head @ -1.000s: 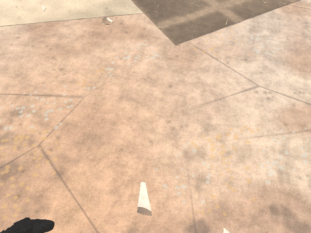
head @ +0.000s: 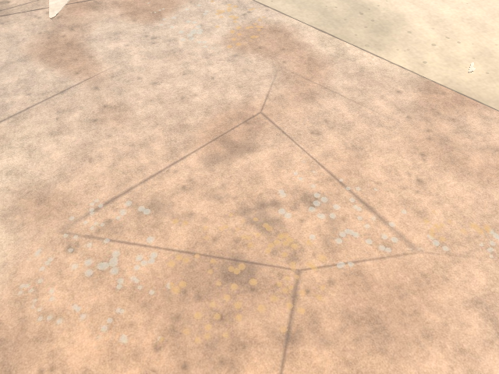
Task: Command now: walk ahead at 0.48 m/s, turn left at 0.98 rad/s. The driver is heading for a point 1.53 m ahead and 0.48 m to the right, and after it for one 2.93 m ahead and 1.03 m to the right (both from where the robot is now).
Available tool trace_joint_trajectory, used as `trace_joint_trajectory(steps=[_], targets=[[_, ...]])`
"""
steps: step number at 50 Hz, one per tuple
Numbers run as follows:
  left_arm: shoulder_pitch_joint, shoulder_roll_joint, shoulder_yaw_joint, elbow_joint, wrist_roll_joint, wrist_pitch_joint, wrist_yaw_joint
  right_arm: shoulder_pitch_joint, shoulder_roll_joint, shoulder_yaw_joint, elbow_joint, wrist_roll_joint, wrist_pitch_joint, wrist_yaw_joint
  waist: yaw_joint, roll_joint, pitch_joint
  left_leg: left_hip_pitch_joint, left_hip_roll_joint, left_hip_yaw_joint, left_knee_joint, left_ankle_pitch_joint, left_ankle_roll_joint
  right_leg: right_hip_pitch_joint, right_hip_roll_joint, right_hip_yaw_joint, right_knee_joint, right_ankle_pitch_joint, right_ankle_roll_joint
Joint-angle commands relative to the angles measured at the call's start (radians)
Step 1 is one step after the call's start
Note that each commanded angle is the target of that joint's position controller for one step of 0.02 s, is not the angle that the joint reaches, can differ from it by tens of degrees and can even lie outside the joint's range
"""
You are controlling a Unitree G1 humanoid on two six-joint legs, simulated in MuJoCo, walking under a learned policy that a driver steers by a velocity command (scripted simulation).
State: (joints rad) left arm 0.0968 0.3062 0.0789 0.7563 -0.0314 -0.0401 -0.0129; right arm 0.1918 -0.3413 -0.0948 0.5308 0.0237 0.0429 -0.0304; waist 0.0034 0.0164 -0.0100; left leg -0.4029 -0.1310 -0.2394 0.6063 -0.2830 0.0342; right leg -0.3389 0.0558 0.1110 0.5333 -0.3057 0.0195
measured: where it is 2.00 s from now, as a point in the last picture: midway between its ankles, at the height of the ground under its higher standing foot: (423, 139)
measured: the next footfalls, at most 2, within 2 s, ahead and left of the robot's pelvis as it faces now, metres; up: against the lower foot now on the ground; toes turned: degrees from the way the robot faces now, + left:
left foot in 0.38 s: +0.22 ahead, +0.18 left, +0.00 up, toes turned +3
right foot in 0.82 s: +0.63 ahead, -0.06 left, +0.00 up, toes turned -22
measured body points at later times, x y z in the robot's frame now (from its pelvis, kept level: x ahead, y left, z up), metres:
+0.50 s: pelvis +0.21 +0.06 +0.00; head +0.23 +0.06 +0.45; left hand +0.20 +0.34 -0.12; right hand +0.38 -0.19 -0.09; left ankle +0.18 +0.18 -0.73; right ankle +0.11 -0.08 -0.65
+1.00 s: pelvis +0.61 -0.05 -0.01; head +0.64 -0.06 +0.44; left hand +0.77 +0.20 -0.13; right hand +0.66 -0.34 -0.10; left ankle +0.70 +0.12 -0.64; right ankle +0.59 -0.05 -0.73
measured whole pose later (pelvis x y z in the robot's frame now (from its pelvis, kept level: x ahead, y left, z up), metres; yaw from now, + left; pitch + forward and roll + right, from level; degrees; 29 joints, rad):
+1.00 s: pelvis +0.61 -0.05 -0.01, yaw -28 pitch +0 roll -1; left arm 0.38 0.33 0.06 0.81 0.01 -0.02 -0.01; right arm 0.15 -0.24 0.02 0.65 -0.07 -0.07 0.00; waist 0.01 0.00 0.06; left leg -0.59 0.13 -0.10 1.25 -0.36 -0.05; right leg -0.22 0.23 0.02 0.52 -0.29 -0.20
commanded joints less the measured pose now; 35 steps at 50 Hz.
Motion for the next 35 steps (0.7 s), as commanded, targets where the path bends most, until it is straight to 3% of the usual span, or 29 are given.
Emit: trace_joint_trajectory(steps=[1,2,3,4,5,6,7,9,11,14,16,17,18,19,20,21,22,23,24,25,28,31,34,35], targets=[[0.246,0.229,0.067,-0.006,0.029,-0.027,0.009,-0.061,0.012,0.013,-0.116,0.014,-0.027,0.005,0.088,-0.188,-0.099,-0.488,-0.006,0.030,0.300,-0.335,0.011,0.516,-0.389,0.469,-0.285,-0.401,-0.141],[0.145,0.239,0.068,-0.039,0.064,-0.043,0.004,-0.074,-0.054,0.006,-0.153,0.014,-0.046,0.012,0.038,-0.251,0.004,-0.601,0.113,0.038,0.459,-0.204,0.003,0.384,-0.475,0.647,-0.361,-0.565,-0.210],[0.089,0.176,0.053,-0.067,0.049,-0.050,0.014,-0.073,-0.105,-0.005,-0.133,0.005,-0.051,0.015,0.033,-0.209,0.044,-0.602,0.151,0.065,0.539,-0.125,-0.008,0.332,-0.440,0.564,-0.362,-0.558,-0.205],[0.084,0.137,0.039,-0.069,0.029,-0.047,0.020,-0.039,-0.108,-0.008,-0.105,-0.007,-0.052,0.017,0.026,-0.159,0.050,-0.577,0.164,0.090,0.593,-0.069,-0.025,0.311,-0.386,0.457,-0.352,-0.484,-0.175],[0.138,0.134,0.023,-0.048,0.094,-0.023,0.015,-0.131,-0.113,-0.006,-0.100,-0.112,-0.032,0.066,0.047,-0.039,0.080,-0.501,0.113,0.088,0.603,0.023,-0.026,0.166,-0.354,0.364,-0.385,-0.463,-0.145],[0.167,0.138,0.023,-0.033,0.093,-0.022,0.013,-0.094,-0.067,0.005,-0.092,-0.103,-0.028,0.091,0.037,-0.081,0.094,-0.451,0.092,0.071,0.603,0.075,-0.027,0.124,-0.305,0.295,-0.396,-0.412,-0.134],[0.192,0.140,0.022,-0.020,0.081,-0.029,0.006,-0.050,-0.045,0.014,-0.067,-0.090,-0.028,0.104,0.028,-0.103,0.084,-0.407,0.075,0.058,0.592,0.108,-0.027,0.105,-0.275,0.248,-0.402,-0.372,-0.129],[0.231,0.151,0.024,-0.001,0.060,-0.039,-0.005,-0.041,-0.050,0.018,-0.048,-0.076,-0.033,0.110,0.024,-0.128,0.084,-0.378,0.062,0.067,0.529,0.134,-0.037,0.114,-0.257,0.207,-0.410,-0.315,-0.151],[0.259,0.148,0.023,0.013,0.044,-0.036,-0.011,-0.098,-0.063,0.028,-0.051,-0.081,-0.039,0.112,0.030,-0.154,0.081,-0.335,0.131,0.194,0.368,0.135,-0.058,0.146,-0.240,0.178,-0.431,-0.253,-0.173],[0.321,0.168,0.030,0.028,0.056,-0.027,-0.011,-0.230,-0.020,0.055,-0.072,-0.056,-0.059,0.115,0.099,-0.204,0.103,-0.129,0.124,0.274,0.084,0.044,-0.076,0.097,-0.218,0.146,-0.433,-0.156,-0.179],[0.343,0.197,0.040,0.044,0.058,-0.018,-0.009,-0.222,-0.028,0.052,-0.065,-0.052,-0.068,0.102,0.092,-0.216,0.114,0.006,0.097,0.288,-0.048,-0.049,-0.058,0.086,-0.242,0.168,-0.405,-0.122,-0.195],[0.342,0.193,0.039,0.050,0.056,-0.014,-0.008,-0.167,-0.038,0.047,-0.049,-0.050,-0.077,0.084,0.060,-0.202,0.106,0.103,0.088,0.286,-0.114,-0.026,-0.045,0.075,-0.255,0.184,-0.361,-0.048,-0.201],[0.321,0.177,0.034,0.053,0.051,-0.016,-0.007,-0.039,-0.058,0.035,-0.007,-0.051,-0.091,0.062,-0.020,-0.152,0.058,0.300,0.085,0.274,-0.192,0.034,-0.025,0.025,-0.227,0.148,-0.221,0.142,-0.189],[0.305,0.142,0.025,0.047,0.043,-0.031,-0.012,0.144,-0.114,0.011,0.046,-0.069,-0.107,0.040,-0.118,-0.060,-0.076,0.594,0.145,0.218,-0.165,0.008,-0.011,-0.096,-0.145,0.070,0.051,0.249,-0.169],[0.281,0.041,-0.004,-0.009,0.018,-0.048,-0.013,0.336,-0.223,-0.016,0.064,-0.101,-0.111,0.022,-0.209,0.164,-0.261,0.888,0.453,-0.141,-0.239,-0.425,0.036,-0.355,-0.049,-0.030,0.422,-0.035,-0.133],[0.211,0.039,-0.007,-0.066,0.009,-0.049,-0.007,0.347,-0.266,-0.025,0.080,-0.092,-0.106,0.016,-0.198,0.254,-0.254,0.777,0.579,-0.489,-0.394,-0.613,0.077,-0.512,-0.003,-0.038,0.621,-0.166,-0.136],[0.174,0.073,0.001,-0.054,0.025,-0.032,-0.005,0.248,-0.180,-0.001,0.078,-0.095,-0.108,0.016,-0.142,0.123,-0.111,0.655,0.554,-0.386,-0.366,-0.533,0.081,-0.553,-0.073,0.000,0.725,-0.085,-0.140],[0.171,0.068,0.000,-0.041,0.035,-0.024,-0.019,0.184,-0.104,0.020,0.077,-0.087,-0.110,0.020,-0.103,0.075,-0.043,0.557,0.496,-0.224,-0.362,-0.383,0.068,-0.530,-0.114,-0.017,0.714,-0.015,-0.131],[0.192,0.061,0.001,-0.023,0.039,-0.013,-0.032,0.149,-0.062,0.032,0.083,-0.081,-0.110,0.023,-0.069,0.085,-0.009,0.491,0.450,-0.106,-0.392,-0.276,0.052,-0.496,-0.138,-0.031,0.690,0.018,-0.115],[0.185,0.054,0.001,-0.022,0.053,0.002,-0.043,0.146,-0.043,0.039,0.100,-0.071,-0.114,0.019,-0.051,0.117,0.036,0.440,0.423,-0.024,-0.422,-0.204,0.047,-0.493,-0.159,-0.042,0.683,0.030,-0.101],[0.110,0.022,-0.011,-0.052,0.061,0.031,-0.068,0.183,-0.020,0.042,0.153,-0.054,-0.136,0.025,-0.033,0.116,0.107,0.412,0.404,0.139,-0.467,0.024,0.048,-0.563,-0.174,-0.058,0.725,0.107,-0.086],[0.003,0.016,-0.024,-0.109,0.056,0.036,-0.080,0.171,-0.007,0.044,0.193,-0.057,-0.155,0.028,0.004,0.097,0.160,0.378,0.387,0.306,-0.508,0.235,0.040,-0.588,-0.175,-0.076,0.648,0.205,-0.091],[-0.113,0.019,-0.043,-0.155,0.057,0.034,-0.098,0.170,-0.028,0.039,0.231,-0.057,-0.160,0.019,0.002,0.041,0.200,0.331,0.342,0.463,-0.554,0.441,0.016,-0.442,-0.147,-0.212,0.402,0.280,-0.135],[-0.133,0.009,-0.051,-0.164,0.056,0.033,-0.100,0.177,-0.045,0.038,0.244,-0.056,-0.160,0.016,0.007,0.025,0.197,0.332,0.332,0.507,-0.534,0.656,0.007,-0.355,-0.111,-0.265,0.327,0.282,-0.163]])
Velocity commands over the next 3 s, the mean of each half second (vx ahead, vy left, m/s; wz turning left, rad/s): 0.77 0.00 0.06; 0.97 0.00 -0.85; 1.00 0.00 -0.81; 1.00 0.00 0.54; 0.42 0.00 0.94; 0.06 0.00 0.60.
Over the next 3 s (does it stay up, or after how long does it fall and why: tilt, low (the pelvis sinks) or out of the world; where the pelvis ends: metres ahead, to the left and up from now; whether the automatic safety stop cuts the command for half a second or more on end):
stays up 1.64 -0.81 0.01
